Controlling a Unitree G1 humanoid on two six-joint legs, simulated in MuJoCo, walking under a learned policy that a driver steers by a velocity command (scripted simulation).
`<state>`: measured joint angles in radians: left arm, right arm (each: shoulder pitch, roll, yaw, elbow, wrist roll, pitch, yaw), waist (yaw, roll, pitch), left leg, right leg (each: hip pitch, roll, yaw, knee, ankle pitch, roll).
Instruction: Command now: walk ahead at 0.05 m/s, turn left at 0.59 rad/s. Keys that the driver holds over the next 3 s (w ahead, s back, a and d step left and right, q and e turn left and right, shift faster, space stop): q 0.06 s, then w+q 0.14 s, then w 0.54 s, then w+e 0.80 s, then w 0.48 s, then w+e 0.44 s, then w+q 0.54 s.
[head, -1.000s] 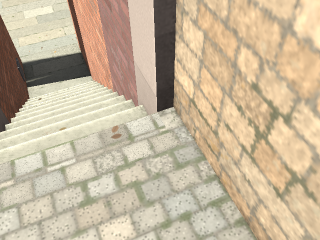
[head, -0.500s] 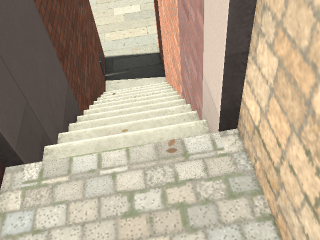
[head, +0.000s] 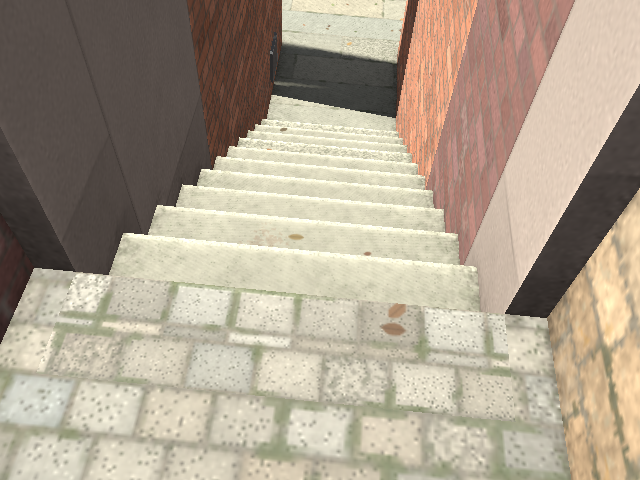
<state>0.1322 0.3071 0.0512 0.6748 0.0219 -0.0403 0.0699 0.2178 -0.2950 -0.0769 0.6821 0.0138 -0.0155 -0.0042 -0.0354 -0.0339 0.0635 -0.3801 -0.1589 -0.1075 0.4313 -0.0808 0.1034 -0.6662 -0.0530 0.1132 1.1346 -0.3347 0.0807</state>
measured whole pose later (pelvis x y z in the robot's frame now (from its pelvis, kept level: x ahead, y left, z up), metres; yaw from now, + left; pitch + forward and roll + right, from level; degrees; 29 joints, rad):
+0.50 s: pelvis +0.13 -0.01 +0.01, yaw +12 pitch +2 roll +1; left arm 0.47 0.22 0.07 0.84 0.00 -0.07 0.01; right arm 0.21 -0.27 -0.07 0.65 0.04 -0.05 -0.02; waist 0.08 0.06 -0.02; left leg -0.63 0.05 -0.07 0.93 -0.14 0.01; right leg -0.03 -0.02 0.00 0.26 -0.26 -0.01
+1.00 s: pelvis +0.36 +0.12 +0.01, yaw +8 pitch +0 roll +1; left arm 0.21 0.28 0.05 0.75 -0.03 -0.07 -0.01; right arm 0.43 -0.23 -0.05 0.87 -0.02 -0.09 0.01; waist -0.04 -0.06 0.01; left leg -0.01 -0.05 0.12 0.23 -0.22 0.06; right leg -0.76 -0.07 0.13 0.99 -0.02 -0.04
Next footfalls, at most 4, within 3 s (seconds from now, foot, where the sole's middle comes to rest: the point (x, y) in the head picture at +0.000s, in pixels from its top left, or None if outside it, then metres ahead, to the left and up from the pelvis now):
0.24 right None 0.11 -0.14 -0.77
0.70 left None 0.32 0.20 -0.77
1.24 right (279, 363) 0.67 0.07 -0.77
1.98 left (195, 279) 1.01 0.30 -0.96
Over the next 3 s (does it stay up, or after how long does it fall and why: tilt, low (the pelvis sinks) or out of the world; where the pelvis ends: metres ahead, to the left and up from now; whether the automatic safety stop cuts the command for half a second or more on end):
stays up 1.37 0.09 -0.48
